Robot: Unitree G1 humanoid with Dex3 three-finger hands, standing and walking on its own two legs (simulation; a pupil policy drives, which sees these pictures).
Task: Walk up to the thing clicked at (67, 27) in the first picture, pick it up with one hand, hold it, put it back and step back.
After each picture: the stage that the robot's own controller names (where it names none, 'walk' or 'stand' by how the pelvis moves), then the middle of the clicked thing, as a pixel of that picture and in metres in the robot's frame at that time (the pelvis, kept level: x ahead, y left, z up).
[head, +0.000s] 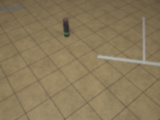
stand; (66, 27) +1.61 +0.18 -0.65
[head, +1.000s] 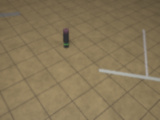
walk; (66, 38) +1.47 +0.11 -0.64
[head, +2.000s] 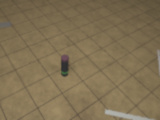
walk; (64, 66) +0.95 +0.10 -0.65
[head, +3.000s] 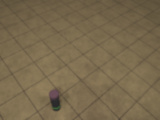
walk; (55, 101) +0.58 +0.17 -0.65
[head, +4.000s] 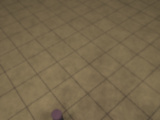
stand; out of the picture +0.43 +0.19 -0.63
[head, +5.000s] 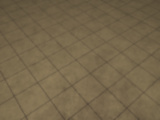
stand; out of the picture +0.38 +0.18 -0.65
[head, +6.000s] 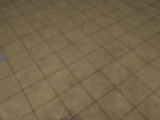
stand; out of the picture +0.38 +0.14 -0.65
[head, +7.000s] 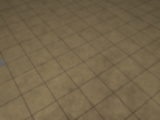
stand; out of the picture +0.38 +0.15 -0.66
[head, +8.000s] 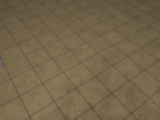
stand; out of the picture +0.38 +0.16 -0.66
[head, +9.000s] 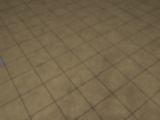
stand; out of the picture +0.37 +0.16 -0.66
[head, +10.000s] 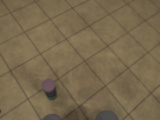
go down; (50, 90) +0.42 +0.15 -0.47
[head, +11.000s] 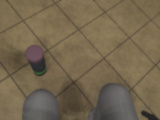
go down; (37, 62) +0.47 +0.17 -0.29
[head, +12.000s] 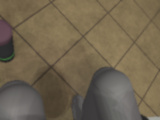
close in; (2, 45) +0.47 +0.20 -0.20
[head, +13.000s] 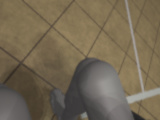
close; out of the picture +0.46 +0.23 -0.17
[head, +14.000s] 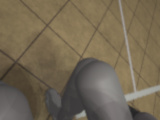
lift; out of the picture +0.44 +0.23 -0.17
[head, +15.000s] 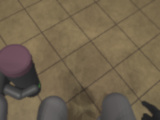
lift; (25, 76) +0.34 +0.18 -0.01
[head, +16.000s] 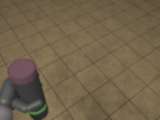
hold; (32, 93) +0.30 +0.17 +0.03
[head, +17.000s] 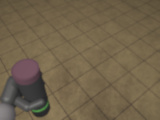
hold; (34, 92) +0.31 +0.16 +0.04
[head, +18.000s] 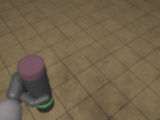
crouch; (39, 88) +0.32 +0.15 +0.03
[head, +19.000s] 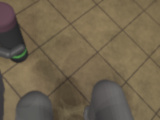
crouch; (11, 39) +0.48 +0.17 -0.05
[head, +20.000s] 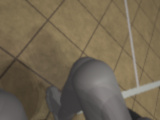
lower; out of the picture +0.47 +0.25 -0.18
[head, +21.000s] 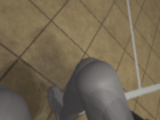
lower; out of the picture +0.47 +0.25 -0.17
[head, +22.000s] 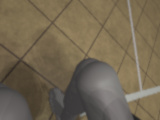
lower; out of the picture +0.46 +0.23 -0.17
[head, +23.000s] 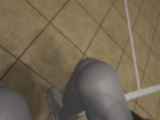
lower; out of the picture +0.45 +0.24 -0.17
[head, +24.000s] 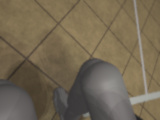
loosen; out of the picture +0.44 +0.22 -0.17
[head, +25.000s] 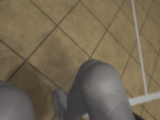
withdraw; out of the picture +0.45 +0.22 -0.18
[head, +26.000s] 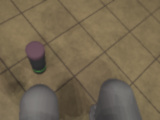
walk; (37, 60) +0.46 +0.17 -0.25
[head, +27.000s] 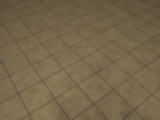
stand; out of the picture +0.37 +0.13 -0.59
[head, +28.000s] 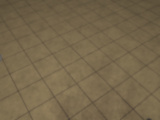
stand; out of the picture +0.38 +0.14 -0.60
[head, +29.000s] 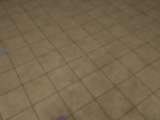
stand; out of the picture +0.39 +0.13 -0.62
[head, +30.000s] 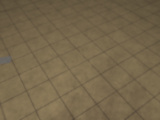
walk; out of the picture +0.40 +0.14 -0.66
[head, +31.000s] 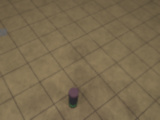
walk; (73, 98) +0.51 +0.03 -0.63
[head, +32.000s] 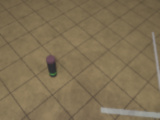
walk; (51, 67) +0.75 +0.22 -0.63
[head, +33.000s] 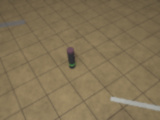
stand; (71, 58) +1.04 +0.15 -0.64
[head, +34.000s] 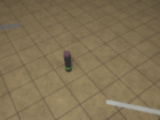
stand; (67, 62) +1.04 +0.15 -0.66
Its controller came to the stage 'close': yes
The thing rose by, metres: 0.69
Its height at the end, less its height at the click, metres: +0.00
